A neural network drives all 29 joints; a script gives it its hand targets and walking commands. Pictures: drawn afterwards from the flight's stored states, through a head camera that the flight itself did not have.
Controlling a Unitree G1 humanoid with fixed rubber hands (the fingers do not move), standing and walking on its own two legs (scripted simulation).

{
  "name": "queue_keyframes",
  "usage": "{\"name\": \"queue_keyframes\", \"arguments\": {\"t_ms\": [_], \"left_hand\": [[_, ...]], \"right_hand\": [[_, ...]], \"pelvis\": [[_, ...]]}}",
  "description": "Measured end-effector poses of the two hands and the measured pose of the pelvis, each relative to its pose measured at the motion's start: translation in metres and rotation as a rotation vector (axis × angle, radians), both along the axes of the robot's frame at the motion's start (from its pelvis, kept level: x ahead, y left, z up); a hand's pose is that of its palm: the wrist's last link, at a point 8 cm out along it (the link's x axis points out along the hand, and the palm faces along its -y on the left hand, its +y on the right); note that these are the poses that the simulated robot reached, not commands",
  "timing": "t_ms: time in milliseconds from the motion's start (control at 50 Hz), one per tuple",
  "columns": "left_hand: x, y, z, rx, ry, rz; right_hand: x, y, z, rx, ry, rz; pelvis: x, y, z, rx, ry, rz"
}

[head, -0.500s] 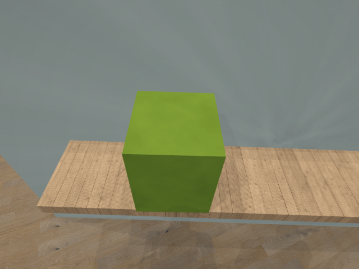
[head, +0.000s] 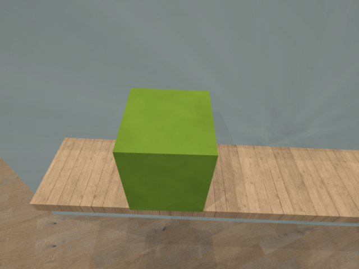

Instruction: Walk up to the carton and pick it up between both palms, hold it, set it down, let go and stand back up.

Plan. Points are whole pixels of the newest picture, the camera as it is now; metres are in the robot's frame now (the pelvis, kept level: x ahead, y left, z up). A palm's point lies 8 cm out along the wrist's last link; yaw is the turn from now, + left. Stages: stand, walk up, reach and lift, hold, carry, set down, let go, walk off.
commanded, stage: walk up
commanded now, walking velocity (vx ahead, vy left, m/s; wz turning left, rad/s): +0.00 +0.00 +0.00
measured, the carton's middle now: (168, 152) +0.42 +0.05 +0.03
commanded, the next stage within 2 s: stand in 0.66 s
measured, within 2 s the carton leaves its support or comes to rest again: neither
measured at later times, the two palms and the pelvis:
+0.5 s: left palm out of the picture -0.05 +0.21 -0.16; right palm out of the picture -0.02 -0.20 -0.16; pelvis -0.01 +0.00 -0.01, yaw +3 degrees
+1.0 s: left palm out of the picture -0.06 +0.20 -0.15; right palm out of the picture -0.03 -0.17 -0.15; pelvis +0.00 +0.01 +0.00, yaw +2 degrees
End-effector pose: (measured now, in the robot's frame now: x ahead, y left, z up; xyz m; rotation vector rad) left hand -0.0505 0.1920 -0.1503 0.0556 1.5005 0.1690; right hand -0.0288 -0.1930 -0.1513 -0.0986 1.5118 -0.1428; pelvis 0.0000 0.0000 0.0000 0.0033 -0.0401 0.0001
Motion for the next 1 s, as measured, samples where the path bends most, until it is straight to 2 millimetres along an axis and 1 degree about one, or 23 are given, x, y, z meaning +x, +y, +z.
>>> {"name": "queue_keyframes", "arguments": {"t_ms": [300,380,460,540,600,800,1000], "left_hand": [[0.000,-0.003,-0.001,0.001,-0.001,0.005],[0.000,0.004,-0.004,0.023,-0.016,0.025],[-0.001,0.012,-0.010,0.035,-0.030,0.042],[-0.005,0.015,-0.011,0.015,-0.018,0.039],[-0.006,0.015,-0.008,-0.002,-0.017,0.038],[-0.010,0.011,0.001,-0.017,-0.004,0.033],[-0.014,0.009,0.004,-0.012,0.008,0.038]], "right_hand": [[-0.002,-0.003,0.000,0.000,0.008,0.001],[0.001,-0.005,-0.003,-0.007,0.003,0.018],[0.008,-0.005,-0.006,-0.023,-0.006,0.053],[0.015,-0.002,0.000,-0.034,-0.022,0.063],[0.016,0.000,0.004,-0.036,-0.030,0.061],[0.006,0.012,0.006,-0.005,-0.014,0.044],[-0.004,0.021,0.004,0.024,0.010,0.034]], "pelvis": [[-0.001,-0.004,-0.001,-0.001,0.000,0.002],[-0.005,-0.002,-0.005,-0.008,0.003,0.025],[-0.009,0.001,-0.010,-0.015,-0.001,0.054],[-0.006,0.005,-0.006,-0.004,-0.011,0.048],[-0.005,0.008,-0.002,-0.002,-0.011,0.043],[-0.003,0.014,0.003,0.001,-0.010,0.042],[-0.002,0.014,0.004,0.002,-0.009,0.039]]}}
